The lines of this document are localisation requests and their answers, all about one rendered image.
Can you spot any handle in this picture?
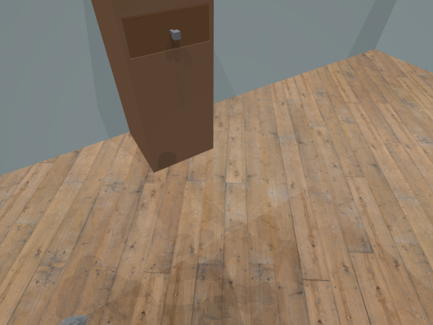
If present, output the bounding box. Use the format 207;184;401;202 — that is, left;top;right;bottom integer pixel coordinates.
170;29;181;41

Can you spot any cabinet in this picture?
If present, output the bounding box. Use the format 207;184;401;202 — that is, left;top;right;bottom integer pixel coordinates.
91;0;214;173

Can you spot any drawer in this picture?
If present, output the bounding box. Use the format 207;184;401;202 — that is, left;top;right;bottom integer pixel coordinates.
122;4;209;58

